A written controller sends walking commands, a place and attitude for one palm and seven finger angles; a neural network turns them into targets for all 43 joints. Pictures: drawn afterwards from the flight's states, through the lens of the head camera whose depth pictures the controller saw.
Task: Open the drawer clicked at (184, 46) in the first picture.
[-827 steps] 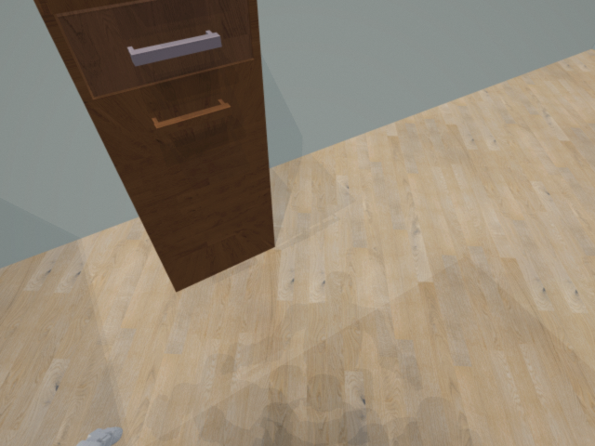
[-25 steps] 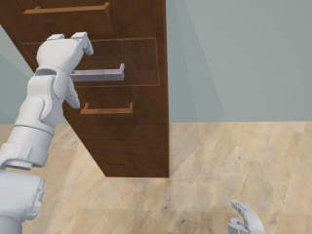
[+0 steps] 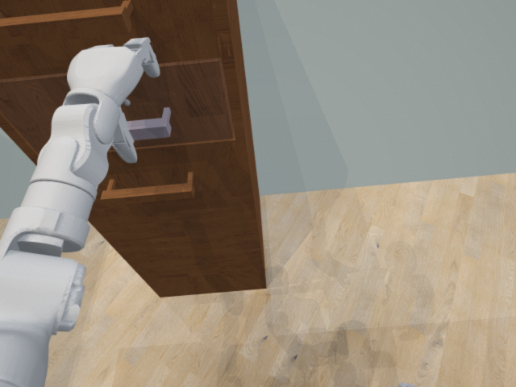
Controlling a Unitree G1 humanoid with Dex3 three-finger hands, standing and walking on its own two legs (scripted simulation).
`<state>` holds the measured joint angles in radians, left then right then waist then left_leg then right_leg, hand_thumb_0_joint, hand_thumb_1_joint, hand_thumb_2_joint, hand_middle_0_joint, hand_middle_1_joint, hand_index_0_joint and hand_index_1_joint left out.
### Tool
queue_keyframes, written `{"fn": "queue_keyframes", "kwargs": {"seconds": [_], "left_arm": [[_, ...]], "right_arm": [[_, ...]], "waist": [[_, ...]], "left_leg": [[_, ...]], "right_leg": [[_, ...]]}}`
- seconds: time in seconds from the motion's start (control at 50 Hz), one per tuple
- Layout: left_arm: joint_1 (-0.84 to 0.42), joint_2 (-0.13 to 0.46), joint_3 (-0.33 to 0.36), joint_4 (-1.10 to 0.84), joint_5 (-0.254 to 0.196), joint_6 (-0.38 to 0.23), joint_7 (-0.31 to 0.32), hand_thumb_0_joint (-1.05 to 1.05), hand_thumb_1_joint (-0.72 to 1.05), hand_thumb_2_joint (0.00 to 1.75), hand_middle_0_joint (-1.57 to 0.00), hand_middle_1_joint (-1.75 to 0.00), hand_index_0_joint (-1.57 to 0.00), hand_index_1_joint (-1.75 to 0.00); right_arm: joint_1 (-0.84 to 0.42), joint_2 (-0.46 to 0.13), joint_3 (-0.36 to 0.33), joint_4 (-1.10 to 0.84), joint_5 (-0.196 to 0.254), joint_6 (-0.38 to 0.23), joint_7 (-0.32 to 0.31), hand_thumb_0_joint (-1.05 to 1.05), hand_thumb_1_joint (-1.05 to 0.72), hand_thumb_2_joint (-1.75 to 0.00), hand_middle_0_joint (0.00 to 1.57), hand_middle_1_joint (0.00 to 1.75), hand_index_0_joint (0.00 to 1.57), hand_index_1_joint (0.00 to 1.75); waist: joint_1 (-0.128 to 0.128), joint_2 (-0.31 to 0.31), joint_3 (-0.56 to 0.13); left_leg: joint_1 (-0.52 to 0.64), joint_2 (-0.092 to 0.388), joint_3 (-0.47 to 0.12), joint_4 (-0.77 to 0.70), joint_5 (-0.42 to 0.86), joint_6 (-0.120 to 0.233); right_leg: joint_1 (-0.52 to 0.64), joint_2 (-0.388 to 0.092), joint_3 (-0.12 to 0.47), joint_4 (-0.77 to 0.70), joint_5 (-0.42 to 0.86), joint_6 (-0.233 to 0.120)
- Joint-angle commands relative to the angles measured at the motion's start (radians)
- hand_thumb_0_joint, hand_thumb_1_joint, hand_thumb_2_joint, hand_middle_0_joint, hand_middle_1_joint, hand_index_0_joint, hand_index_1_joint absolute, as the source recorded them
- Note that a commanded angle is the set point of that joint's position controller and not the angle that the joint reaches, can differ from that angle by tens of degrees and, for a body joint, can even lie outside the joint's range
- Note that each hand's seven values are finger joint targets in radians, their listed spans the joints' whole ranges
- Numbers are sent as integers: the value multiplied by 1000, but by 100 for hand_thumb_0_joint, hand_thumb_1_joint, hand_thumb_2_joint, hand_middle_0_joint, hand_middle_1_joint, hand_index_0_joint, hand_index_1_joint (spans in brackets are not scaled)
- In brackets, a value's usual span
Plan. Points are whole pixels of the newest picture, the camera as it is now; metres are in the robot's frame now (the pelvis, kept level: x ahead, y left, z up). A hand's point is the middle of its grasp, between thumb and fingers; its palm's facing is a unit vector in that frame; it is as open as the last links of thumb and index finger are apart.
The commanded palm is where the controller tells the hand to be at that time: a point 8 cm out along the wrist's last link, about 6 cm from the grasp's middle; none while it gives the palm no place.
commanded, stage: move the hooked fingers above the handle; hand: left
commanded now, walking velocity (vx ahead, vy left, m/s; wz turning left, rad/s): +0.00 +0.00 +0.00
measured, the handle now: (115, 124) +0.51 +0.27 +0.13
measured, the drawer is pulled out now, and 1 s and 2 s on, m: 0.00 0.00 0.00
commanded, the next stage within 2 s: none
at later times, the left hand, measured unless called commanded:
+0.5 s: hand (112, 112) +0.45 +0.22 +0.20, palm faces +0.10 -0.03 -0.99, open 13.8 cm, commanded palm +0.43 +0.26 +0.25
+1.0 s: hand (78, 111) +0.45 +0.27 +0.21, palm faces +0.15 -0.01 -0.99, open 13.8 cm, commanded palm +0.42 +0.27 +0.25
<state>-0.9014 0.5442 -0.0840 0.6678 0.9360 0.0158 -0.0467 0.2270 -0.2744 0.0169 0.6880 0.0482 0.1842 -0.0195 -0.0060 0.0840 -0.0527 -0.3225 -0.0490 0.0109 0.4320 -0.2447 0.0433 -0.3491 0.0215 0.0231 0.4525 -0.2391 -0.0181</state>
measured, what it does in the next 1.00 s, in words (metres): stands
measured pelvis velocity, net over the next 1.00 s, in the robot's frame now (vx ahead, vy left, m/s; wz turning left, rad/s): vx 0.00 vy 0.00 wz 0.03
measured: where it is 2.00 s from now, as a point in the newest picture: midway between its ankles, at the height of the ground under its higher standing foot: outside the picture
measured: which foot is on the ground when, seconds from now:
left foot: down 0.00-1.00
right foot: down 0.00-1.00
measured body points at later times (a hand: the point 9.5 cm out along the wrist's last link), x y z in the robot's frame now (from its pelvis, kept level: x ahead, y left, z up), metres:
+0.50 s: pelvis -0.01 -0.01 +0.00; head +0.02 -0.03 +0.45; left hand +0.44 +0.22 +0.26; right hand +0.13 -0.28 -0.12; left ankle -0.03 +0.09 -0.74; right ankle -0.01 -0.11 -0.74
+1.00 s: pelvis +0.00 +0.00 +0.00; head +0.03 -0.02 +0.45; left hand +0.43 +0.26 +0.26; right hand +0.12 -0.26 -0.13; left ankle -0.03 +0.09 -0.74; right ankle -0.01 -0.11 -0.74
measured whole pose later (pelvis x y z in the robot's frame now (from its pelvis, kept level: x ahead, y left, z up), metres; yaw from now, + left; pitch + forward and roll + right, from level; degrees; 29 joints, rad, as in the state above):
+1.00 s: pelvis +0.00 +0.00 +0.00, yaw +2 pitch +7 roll +0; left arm -0.87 0.63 -0.04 0.67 0.94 -0.04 -0.05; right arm 0.23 -0.28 -0.02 0.67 0.05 0.14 -0.04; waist 0.00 0.06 -0.06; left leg -0.34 -0.05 -0.02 0.48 -0.26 0.05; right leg -0.34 0.02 -0.01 0.47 -0.25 -0.02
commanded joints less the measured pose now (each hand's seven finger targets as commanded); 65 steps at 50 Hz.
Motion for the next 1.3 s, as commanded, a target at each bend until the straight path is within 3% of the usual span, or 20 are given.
{"fn": "queue_keyframes", "kwargs": {"seconds": [0.0, 0.06, 0.14, 0.24, 0.32, 0.38, 0.46, 0.54, 0.64, 0.72, 0.76, 0.8, 0.86, 0.96, 1.02, 1.04, 1.1, 1.18, 1.24, 1.28], "left_arm": [[-275, 470, 211, -44, 41, 138, -7, 0, -50, 30, -30, -120, -30, -120], [-236, 450, 185, -48, 26, 125, -61, 0, -50, 30, -30, -120, -30, -120], [-312, 402, 139, -179, 12, 21, -119, 0, -50, 30, -30, -120, -30, -120], [-588, 231, -29, -406, -30, -130, -107, 0, -50, 30, -30, -120, -30, -120], [-595, 291, 50, -334, -61, -146, -42, 0, -50, 30, -30, -120, -30, -120], [-523, 384, 144, -95, -66, -80, 11, 0, -50, 30, -30, -120, -30, -120], [-496, 465, 159, 71, 7, 23, 38, 0, -50, 30, -30, -120, -30, -120], [-426, 440, 136, 92, 65, 57, -24, 0, -50, 30, -30, -120, -30, -120], [-256, 324, 84, -117, 16, -5, -133, 0, -50, 30, -30, -120, -30, -120], [-340, 354, 131, -250, -43, -72, -125, 0, -50, 30, -30, -120, -30, -120], [-439, 446, 212, -338, -44, -111, -78, 0, -50, 30, -30, -120, -30, -120], [-509, 449, 217, -378, -22, -131, -23, 0, -50, 30, -30, -120, -30, -120], [-566, 481, 253, -326, -7, -114, 53, 0, -50, 30, -30, -120, -30, -120], [-447, 384, 150, -71, 9, 29, 40, 0, -50, 30, -30, -120, -30, -120], [-360, 227, -6, -48, 18, 111, -46, 0, -50, 30, -30, -120, -30, -120], [-315, 158, -62, -58, 9, 123, -87, 0, -50, 30, -30, -120, -30, -120], [-370, 141, -103, -137, 1, 103, -171, 0, -50, 30, -30, -120, -30, -120], [-475, 228, -10, -310, -38, -31, -180, 0, -50, 30, -30, -120, -30, -120], [-561, 430, 189, -368, -44, -115, -91, 0, -50, 30, -30, -120, -30, -120], [-575, 476, 257, -279, -29, -125, -9, 0, -50, 30, -30, -120, -30, -120]], "right_arm": [[-82, -134, -29, -163, 6, -12, -21, 0, -90, -90, 20, 30, 20, 30], [-89, -143, -32, -185, 19, -7, -37, 0, -90, -90, 20, 30, 20, 30], [-70, -141, -49, -213, 20, -32, -58, 0, -90, -90, 20, 30, 20, 30], [-18, -110, -72, -183, 15, -82, -74, 0, -90, -90, 20, 30, 20, 30], [16, -112, -74, -141, 12, -104, -72, 0, -90, -90, 20, 30, 20, 30], [16, -132, -55, -106, 20, -99, -65, 0, -90, -90, 20, 30, 20, 30], [-29, -136, -31, -115, 18, -76, -57, 0, -90, -90, 20, 30, 20, 30], [-35, -139, -34, -159, 13, -52, -50, 0, -90, -90, 20, 30, 20, 30], [-32, -144, -57, -217, 16, -38, -44, 0, -90, -90, 20, 30, 20, 30], [-21, -138, -62, -204, 20, -47, -50, 0, -90, -90, 20, 30, 20, 30], [-15, -134, -70, -187, 13, -59, -51, 0, -90, -90, 20, 30, 20, 30], [3, -118, -73, -171, 5, -69, -48, 0, -90, -90, 20, 30, 20, 30], [16, -119, -77, -134, -2, -86, -35, 0, -90, -90, 20, 30, 20, 30], [-7, -134, -64, -113, 7, -73, -19, 0, -90, -90, 20, 30, 20, 30], [-22, -142, -63, -142, 19, -52, -11, 0, -90, -90, 20, 30, 20, 30], [-28, -144, -64, -160, 25, -47, -10, 0, -90, -90, 20, 30, 20, 30], [-37, -147, -61, -173, 25, -40, -23, 0, -90, -90, 20, 30, 20, 30], [-34, -130, -58, -187, 12, -61, -42, 0, -90, -90, 20, 30, 20, 30], [-21, -125, -58, -177, 0, -72, -47, 0, -90, -90, 20, 30, 20, 30], [-10, -104, -48, -161, -6, -84, -46, 0, -90, -90, 20, 30, 20, 30]], "waist": [[75, -189, -415], [51, -222, -328], [-1, -161, -312], [-84, 58, -340], [-60, 66, -372], [-35, -63, -280], [9, -72, -304], [22, -101, -402], [7, -166, -390], [-1, -120, -318], [10, -46, -368], [9, 48, -429], [6, 62, -437], [5, -10, -384], [-18, -71, -332], [-30, -103, -328], [-64, -143, -290], [-41, -64, -350], [7, 37, -384], [29, 20, -384]], "left_leg": [[9, 22, 22, -11, 408, 0], [-1, 25, 23, -20, 314, 11], [50, 16, 13, 5, 274, 29], [231, 5, -21, 54, 249, 29], [237, -2, -35, 55, 276, 7], [88, 2, -28, 14, 195, -2], [-15, 3, -4, -5, 219, -14], [13, 14, 6, 4, 314, -4], [89, 24, 0, 27, 384, 23], [122, 20, -18, 27, 329, 24], [150, 18, -28, 33, 358, 19], [196, 18, -41, 46, 442, 4], [210, 28, -51, 50, 482, -19], [142, 29, -27, 30, 446, -23], [156, 36, -31, 26, 444, -15], [178, 37, -37, 28, 463, -11], [205, 36, -44, 28, 378, 5], [253, 25, -65, 44, 394, 8], [246, 22, -72, 48, 450, -18], [190, 23, -73, 40, 461, -28]], "right_leg": [[396, -32, -5, 19, 449, -13], [342, -33, -3, -3, 379, -3], [274, -30, 4, -17, 344, -1], [71, -12, 8, -39, 193, -15], [75, -3, -11, -33, 198, -27], [113, -6, -21, -39, 155, -23], [224, -20, -7, -29, 197, -19], [310, -24, -7, 2, 325, -19], [265, -20, -6, 4, 395, -9], [175, -9, -10, -11, 306, -12], [175, -4, -4, -8, 291, -20], [158, 3, -15, 9, 294, -30], [133, 11, -29, 11, 278, -35], [161, 0, -35, 5, 292, -33], [129, -4, -39, -8, 294, -25], [122, -5, -40, -16, 291, -24], [65, -6, -37, -26, 246, -16], [69, -6, -25, -9, 222, -25], [90, 7, -33, 1, 222, -40], [123, 11, -43, 14, 231, -44]]}}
